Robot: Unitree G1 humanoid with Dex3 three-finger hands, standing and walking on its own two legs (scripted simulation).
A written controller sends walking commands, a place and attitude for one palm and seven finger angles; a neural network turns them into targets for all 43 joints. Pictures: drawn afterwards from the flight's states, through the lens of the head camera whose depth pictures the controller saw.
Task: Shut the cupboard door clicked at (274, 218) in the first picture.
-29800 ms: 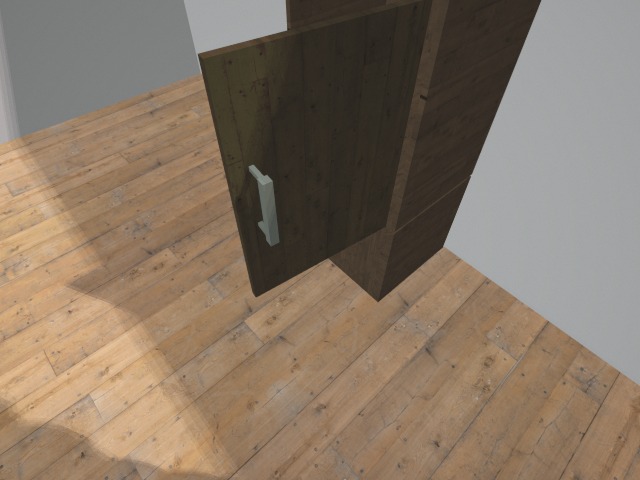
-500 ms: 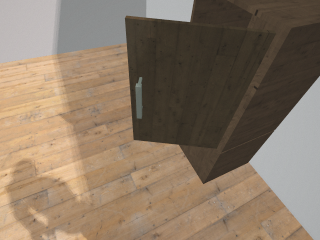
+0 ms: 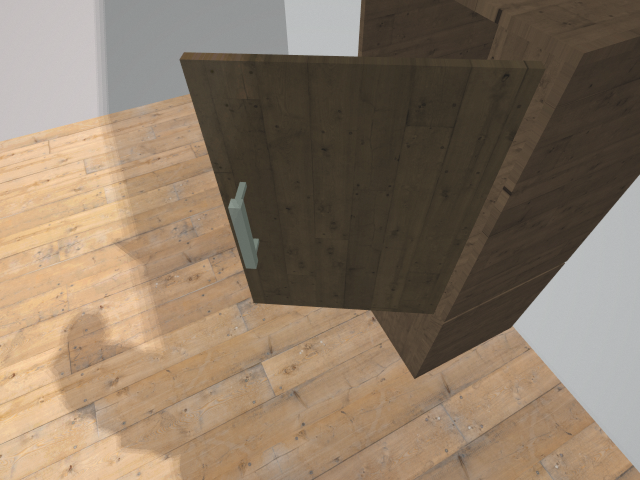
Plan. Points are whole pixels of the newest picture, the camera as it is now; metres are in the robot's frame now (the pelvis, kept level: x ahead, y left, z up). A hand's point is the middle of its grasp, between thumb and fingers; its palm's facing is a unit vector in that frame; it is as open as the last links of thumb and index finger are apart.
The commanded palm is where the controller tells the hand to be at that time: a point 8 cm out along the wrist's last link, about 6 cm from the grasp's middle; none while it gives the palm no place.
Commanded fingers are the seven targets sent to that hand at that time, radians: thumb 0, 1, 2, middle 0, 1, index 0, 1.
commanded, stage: come to a stop and stand still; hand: left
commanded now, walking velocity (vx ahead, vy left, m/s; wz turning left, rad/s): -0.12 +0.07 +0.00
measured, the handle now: (247, 227) +0.50 +0.15 -0.03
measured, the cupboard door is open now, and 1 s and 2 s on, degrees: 60 60 60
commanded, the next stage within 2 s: look again from close up in 1.24 s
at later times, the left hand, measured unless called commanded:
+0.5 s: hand out of the picture -0.01 +0.23 -0.17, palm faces +0.00 -0.96 -0.28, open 7.4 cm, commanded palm none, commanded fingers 0.00 0.90 0.90 -0.20 -0.30 -0.20 -0.30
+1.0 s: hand out of the picture -0.03 +0.18 -0.17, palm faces -0.01 -0.98 -0.20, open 7.3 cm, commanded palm none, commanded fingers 0.00 0.90 0.90 -0.20 -0.30 -0.20 -0.30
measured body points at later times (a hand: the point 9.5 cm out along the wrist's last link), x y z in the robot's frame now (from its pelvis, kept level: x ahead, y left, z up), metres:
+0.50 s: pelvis -0.04 +0.03 -0.01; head -0.04 +0.01 +0.44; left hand +0.00 +0.28 -0.15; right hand +0.05 -0.19 -0.15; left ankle -0.02 +0.12 -0.74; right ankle -0.01 -0.12 -0.74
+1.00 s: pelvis -0.04 +0.00 +0.00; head -0.03 +0.00 +0.45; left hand -0.02 +0.23 -0.15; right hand -0.06 -0.22 -0.16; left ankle -0.02 +0.12 -0.74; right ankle -0.01 -0.12 -0.74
